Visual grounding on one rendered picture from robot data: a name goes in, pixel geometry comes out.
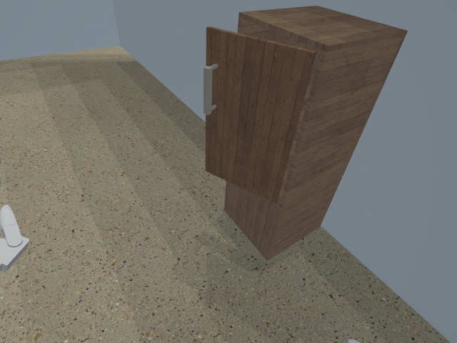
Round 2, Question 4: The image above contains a robot left hand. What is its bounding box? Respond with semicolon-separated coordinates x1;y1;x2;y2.
0;155;29;272

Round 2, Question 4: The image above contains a handle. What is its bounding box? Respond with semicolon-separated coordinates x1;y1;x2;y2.
204;64;218;115

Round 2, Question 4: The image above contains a cupboard door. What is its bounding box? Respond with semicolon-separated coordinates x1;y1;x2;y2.
206;26;316;204

